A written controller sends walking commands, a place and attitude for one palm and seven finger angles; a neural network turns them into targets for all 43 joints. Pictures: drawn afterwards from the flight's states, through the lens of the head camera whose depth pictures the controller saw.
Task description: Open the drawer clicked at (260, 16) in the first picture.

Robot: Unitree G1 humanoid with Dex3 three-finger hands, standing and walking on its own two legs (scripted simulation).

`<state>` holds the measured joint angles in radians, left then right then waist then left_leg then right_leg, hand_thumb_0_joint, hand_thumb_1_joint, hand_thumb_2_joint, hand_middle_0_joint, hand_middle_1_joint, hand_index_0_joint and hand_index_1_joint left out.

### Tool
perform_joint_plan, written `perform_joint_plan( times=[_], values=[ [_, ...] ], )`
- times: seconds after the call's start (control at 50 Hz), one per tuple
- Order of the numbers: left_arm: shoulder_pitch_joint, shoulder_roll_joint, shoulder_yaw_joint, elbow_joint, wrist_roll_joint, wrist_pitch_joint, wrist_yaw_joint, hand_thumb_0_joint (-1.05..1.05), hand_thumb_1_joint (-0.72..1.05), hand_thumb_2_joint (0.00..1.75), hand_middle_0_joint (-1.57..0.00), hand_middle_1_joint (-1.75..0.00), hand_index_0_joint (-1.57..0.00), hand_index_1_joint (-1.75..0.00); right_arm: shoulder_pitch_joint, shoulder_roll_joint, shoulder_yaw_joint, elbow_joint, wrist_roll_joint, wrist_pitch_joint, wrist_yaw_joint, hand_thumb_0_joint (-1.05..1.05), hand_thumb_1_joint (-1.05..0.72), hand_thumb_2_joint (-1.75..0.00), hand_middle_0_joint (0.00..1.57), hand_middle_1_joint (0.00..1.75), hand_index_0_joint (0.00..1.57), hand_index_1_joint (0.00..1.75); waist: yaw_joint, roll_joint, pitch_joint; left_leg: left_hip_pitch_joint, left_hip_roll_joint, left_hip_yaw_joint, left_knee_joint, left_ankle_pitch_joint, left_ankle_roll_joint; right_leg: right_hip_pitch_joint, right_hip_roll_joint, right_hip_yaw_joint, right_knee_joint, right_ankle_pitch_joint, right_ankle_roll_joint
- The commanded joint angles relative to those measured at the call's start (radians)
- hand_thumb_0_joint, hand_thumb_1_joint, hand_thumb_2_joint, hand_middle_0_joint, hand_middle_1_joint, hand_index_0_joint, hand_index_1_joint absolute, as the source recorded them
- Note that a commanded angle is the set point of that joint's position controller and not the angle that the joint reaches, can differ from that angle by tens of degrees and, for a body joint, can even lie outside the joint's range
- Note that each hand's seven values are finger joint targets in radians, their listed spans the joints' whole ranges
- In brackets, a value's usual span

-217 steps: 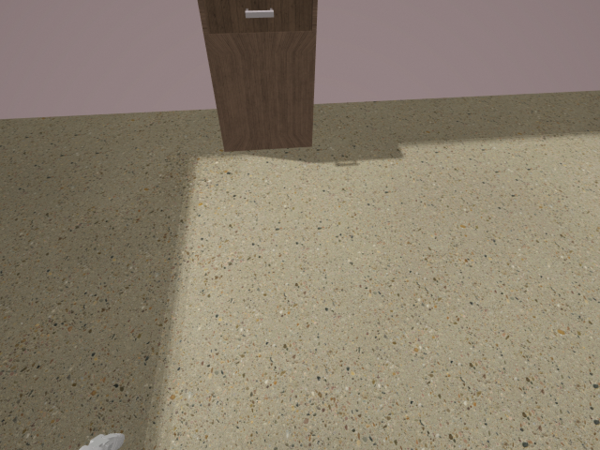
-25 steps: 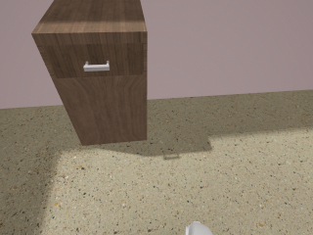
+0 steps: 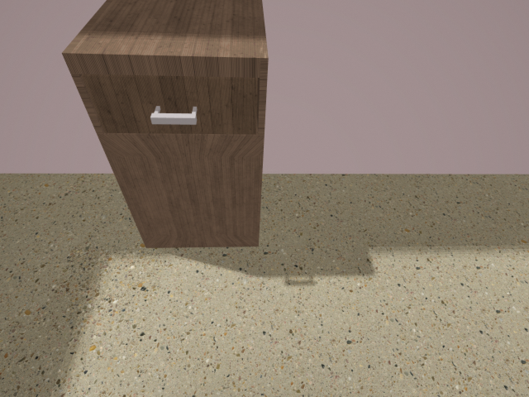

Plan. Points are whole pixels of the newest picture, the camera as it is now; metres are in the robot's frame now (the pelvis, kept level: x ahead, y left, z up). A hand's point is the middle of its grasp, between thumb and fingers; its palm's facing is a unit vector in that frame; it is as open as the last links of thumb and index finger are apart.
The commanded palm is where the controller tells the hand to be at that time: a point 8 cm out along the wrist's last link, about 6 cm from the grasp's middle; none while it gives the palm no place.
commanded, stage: take the last steps up to it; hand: left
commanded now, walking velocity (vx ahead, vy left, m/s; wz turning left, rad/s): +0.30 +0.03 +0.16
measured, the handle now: (175, 114) +0.80 +0.28 -0.04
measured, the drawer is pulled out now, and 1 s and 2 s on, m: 0.00 0.00 0.00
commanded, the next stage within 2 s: come to a stop and stand still in 0.94 s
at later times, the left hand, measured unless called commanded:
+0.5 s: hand out of the picture +0.09 +0.16 -0.16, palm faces +0.12 -0.97 -0.20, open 7.4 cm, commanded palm none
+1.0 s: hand (147, 364) +0.21 +0.22 -0.17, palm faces +0.12 -0.98 -0.17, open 7.4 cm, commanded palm none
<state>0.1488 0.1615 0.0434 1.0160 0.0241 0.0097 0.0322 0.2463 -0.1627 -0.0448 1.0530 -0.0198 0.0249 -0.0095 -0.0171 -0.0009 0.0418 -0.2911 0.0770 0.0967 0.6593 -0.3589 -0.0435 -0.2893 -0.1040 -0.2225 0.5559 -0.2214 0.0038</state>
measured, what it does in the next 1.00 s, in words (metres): walks ahead: left foot, then right foot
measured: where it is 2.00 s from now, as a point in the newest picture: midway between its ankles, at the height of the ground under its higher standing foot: outside the picture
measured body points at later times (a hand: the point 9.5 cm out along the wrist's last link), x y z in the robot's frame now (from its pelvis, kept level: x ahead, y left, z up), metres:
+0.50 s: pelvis +0.09 -0.02 +0.00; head +0.10 -0.04 +0.45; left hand +0.08 +0.21 -0.14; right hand +0.07 -0.24 -0.17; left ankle +0.03 +0.10 -0.69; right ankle +0.10 -0.12 -0.73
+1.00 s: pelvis +0.24 +0.04 +0.01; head +0.26 +0.06 +0.46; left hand +0.20 +0.27 -0.15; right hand +0.33 -0.18 -0.13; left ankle +0.25 +0.14 -0.73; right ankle +0.21 -0.09 -0.66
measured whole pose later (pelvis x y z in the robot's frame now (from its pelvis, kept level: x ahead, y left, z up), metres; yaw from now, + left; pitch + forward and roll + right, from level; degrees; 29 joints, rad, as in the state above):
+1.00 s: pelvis +0.24 +0.04 +0.01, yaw +3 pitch -1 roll +1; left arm 0.30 0.17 0.05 1.11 0.03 -0.01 0.00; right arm 0.18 -0.15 -0.05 1.01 -0.02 -0.07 -0.03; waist 0.02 -0.04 0.07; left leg -0.24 0.04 0.19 0.48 -0.23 0.04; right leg -0.43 -0.10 -0.07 1.08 -0.39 0.00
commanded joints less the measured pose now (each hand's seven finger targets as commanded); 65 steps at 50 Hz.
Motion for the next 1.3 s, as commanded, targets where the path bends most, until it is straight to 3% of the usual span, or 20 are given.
perform_joint_plan(
  times=[0.0,0.04,0.08,0.26,0.34,0.36,0.4,0.42,0.54,0.7,0.76,0.78,0.8,0.84,0.88,0.94,1.06,1.14,1.22,1.28],
  values=[
    [0.019,0.067,0.019,-0.083,-0.016,0.012,-0.011,0.00,0.90,0.90,-0.20,-0.30,-0.20,-0.30,0.166,-0.167,-0.027,-0.029,-0.018,-0.017,-0.002,0.00,-0.90,-0.90,0.20,0.30,0.20,0.30,-0.031,0.286,0.055,0.027,0.241,-0.385,-0.475,-0.243,0.124,-0.194,0.022,0.038,0.099,-0.305,0.043],
    [-0.035,0.086,0.025,-0.093,0.007,0.009,-0.024,0.00,0.90,0.90,-0.20,-0.30,-0.20,-0.30,0.125,-0.179,-0.035,-0.046,-0.017,-0.032,-0.011,0.00,-0.90,-0.90,0.20,0.30,0.20,0.30,-0.037,0.285,0.099,0.008,0.286,-0.509,-0.566,-0.339,0.210,-0.285,0.018,0.141,0.417,-0.275,0.021],
    [0.028,0.083,0.023,-0.060,0.009,-0.008,-0.040,0.00,0.90,0.90,-0.20,-0.30,-0.20,-0.30,0.067,-0.153,-0.022,-0.058,-0.012,-0.050,-0.017,0.00,-0.90,-0.90,0.20,0.30,0.20,0.30,-0.001,0.163,0.064,0.086,0.220,-0.363,-0.516,-0.178,0.195,-0.306,0.004,0.172,0.476,-0.186,0.019],
    [0.031,0.056,0.000,-0.036,0.002,-0.029,-0.045,0.00,0.90,0.90,-0.20,-0.30,-0.20,-0.30,0.155,-0.154,-0.027,-0.008,-0.006,-0.066,-0.016,0.00,-0.90,-0.90,0.20,0.30,0.20,0.30,-0.035,0.131,0.014,0.243,0.196,-0.256,-0.446,0.127,0.227,-0.204,0.015,0.126,0.178,-0.186,0.034],
    [0.163,0.054,0.003,0.018,0.001,-0.043,-0.043,0.00,0.90,0.90,-0.20,-0.30,-0.20,-0.30,0.104,-0.146,-0.026,0.007,0.000,-0.059,-0.011,0.00,-0.90,-0.90,0.20,0.30,0.20,0.30,0.031,0.097,0.007,0.097,0.149,-0.193,-0.333,0.062,0.176,0.058,0.053,0.085,-0.046,-0.054,0.027],
    [0.231,0.076,0.011,0.043,0.004,-0.051,-0.038,0.00,0.90,0.90,-0.20,-0.30,-0.20,-0.30,0.092,-0.119,-0.021,0.007,0.004,-0.061,-0.009,0.00,-0.90,-0.90,0.20,0.30,0.20,0.30,0.064,0.029,0.007,-0.009,0.099,-0.159,-0.236,-0.011,0.141,0.200,0.028,0.125,-0.129,-0.028,0.019],
    [0.403,0.224,0.042,0.081,0.007,-0.060,-0.023,0.00,0.90,0.90,-0.20,-0.30,-0.20,-0.30,0.029,-0.047,-0.005,-0.057,0.011,-0.067,0.006,0.00,-0.90,-0.90,0.20,0.30,0.20,0.30,0.135,-0.328,0.021,-0.354,-0.069,0.011,0.206,-0.229,0.067,0.375,-0.325,0.624,-0.381,-0.279,-0.134],
    [0.423,0.223,0.043,0.084,-0.004,-0.064,-0.017,0.00,0.90,0.90,-0.20,-0.30,-0.20,-0.30,-0.019,-0.096,-0.016,-0.069,0.001,-0.058,0.011,0.00,-0.90,-0.90,0.20,0.30,0.20,0.30,0.142,-0.281,0.033,-0.369,-0.029,-0.075,0.344,-0.201,0.072,0.279,-0.350,0.704,-0.446,-0.429,-0.173],
    [0.273,0.087,0.013,0.056,0.005,-0.088,-0.008,0.00,0.90,0.90,-0.20,-0.30,-0.20,-0.30,0.021,-0.029,-0.021,-0.016,-0.003,-0.047,0.032,0.00,-0.90,-0.90,0.20,0.30,0.20,0.30,0.026,-0.097,0.074,-0.282,0.042,-0.043,0.342,0.097,0.032,0.135,-0.202,0.277,-0.398,0.006,-0.117],
    [0.320,0.115,0.020,0.097,0.005,-0.085,-0.011,0.00,0.90,0.90,-0.20,-0.30,-0.20,-0.30,-0.124,-0.015,-0.007,-0.084,0.001,-0.061,0.044,0.00,-0.90,-0.90,0.20,0.30,0.20,0.30,0.058,-0.139,0.075,-0.167,0.005,0.027,0.007,0.123,0.047,0.177,-0.190,0.191,-0.327,0.192,-0.123],
    [0.280,0.115,0.025,0.096,-0.002,-0.073,-0.010,0.00,0.90,0.90,-0.20,-0.30,-0.20,-0.30,0.018,-0.059,-0.012,-0.045,-0.005,-0.074,0.029,0.00,-0.90,-0.90,0.20,0.30,0.20,0.30,-0.018,-0.074,0.012,0.123,-0.034,0.058,-0.162,0.184,0.062,0.100,-0.140,0.134,-0.133,0.238,-0.086],
    [0.285,0.086,0.020,0.088,-0.004,-0.069,-0.014,0.00,0.90,0.90,-0.20,-0.30,-0.20,-0.30,0.147,-0.120,-0.027,-0.007,-0.011,-0.083,0.017,0.00,-0.90,-0.90,0.20,0.30,0.20,0.30,-0.067,0.049,-0.078,0.322,0.031,-0.017,-0.209,0.233,0.085,0.025,-0.082,0.091,0.082,0.204,-0.054],
    [0.321,0.030,0.011,0.068,-0.015,-0.067,-0.021,0.00,0.90,0.90,-0.20,-0.30,-0.20,-0.30,0.244,-0.232,-0.052,0.009,-0.019,-0.085,0.002,0.00,-0.90,-0.90,0.20,0.30,0.20,0.30,-0.082,0.286,-0.172,0.495,0.279,-0.333,-0.262,0.329,0.179,-0.185,0.041,0.024,0.356,-0.172,-0.008],
    [0.221,0.032,0.007,0.026,-0.006,-0.062,-0.017,0.00,0.90,0.90,-0.20,-0.30,-0.20,-0.30,0.212,-0.236,-0.050,-0.002,-0.005,-0.071,-0.011,0.00,-0.90,-0.90,0.20,0.30,0.20,0.30,-0.077,0.251,-0.112,0.349,0.365,-0.431,-0.394,0.190,0.249,-0.303,0.025,0.155,0.650,-0.366,-0.023],
    [0.164,0.043,0.018,0.032,-0.002,-0.058,-0.029,0.00,0.90,0.90,-0.20,-0.30,-0.20,-0.30,0.097,-0.137,-0.024,-0.028,-0.005,-0.080,-0.014,0.00,-0.90,-0.90,0.20,0.30,0.20,0.30,-0.035,0.135,0.008,0.178,0.295,-0.299,-0.427,0.238,0.221,-0.298,-0.029,0.192,0.658,-0.211,-0.014],
    [0.221,0.012,0.012,0.054,-0.001,-0.035,-0.031,0.00,0.90,0.90,-0.20,-0.30,-0.20,-0.30,0.045,-0.090,-0.010,-0.035,-0.002,-0.097,-0.019,0.00,-0.90,-0.90,0.20,0.30,0.20,0.30,0.025,0.115,-0.019,0.110,0.229,-0.141,-0.427,0.433,0.200,-0.185,-0.034,0.179,0.521,-0.144,0.010],
    [0.150,0.008,-0.003,0.015,-0.003,-0.014,-0.024,0.00,0.90,0.90,-0.20,-0.30,-0.20,-0.30,0.025,-0.106,-0.007,-0.031,-0.007,-0.077,-0.018,0.00,-0.90,-0.90,0.20,0.30,0.20,0.30,0.031,0.106,0.010,0.077,0.206,-0.066,-0.398,0.510,0.205,-0.079,-0.001,0.153,0.207,-0.072,0.023],
    [0.193,0.091,-0.001,0.028,-0.003,-0.022,-0.008,0.00,0.90,0.90,-0.20,-0.30,-0.20,-0.30,0.010,-0.095,-0.001,-0.008,0.005,-0.058,-0.020,0.00,-0.90,-0.90,0.20,0.30,0.20,0.30,0.067,0.012,-0.023,0.056,0.116,-0.018,-0.228,0.423,0.094,0.145,-0.004,0.175,-0.136,0.230,0.024],
    [0.138,0.210,0.019,0.005,-0.010,-0.028,0.008,0.00,0.90,0.90,-0.20,-0.30,-0.20,-0.30,0.099,-0.065,-0.006,0.012,0.015,-0.013,-0.017,0.00,-0.90,-0.90,0.20,0.30,0.20,0.30,0.028,-0.254,-0.110,0.028,-0.023,0.018,-0.012,-0.121,0.012,0.191,-0.249,0.374,-0.155,0.804,-0.162],
    [0.089,0.198,0.031,-0.014,-0.001,-0.010,0.023,0.00,0.90,0.90,-0.20,-0.30,-0.20,-0.30,0.077,-0.061,-0.014,0.002,0.019,0.005,-0.024,0.00,-0.90,-0.90,0.20,0.30,0.20,0.30,0.039,-0.154,-0.117,-0.064,-0.039,-0.059,0.215,-0.207,0.014,0.232,-0.273,0.360,-0.135,0.897,-0.228]
  ],
)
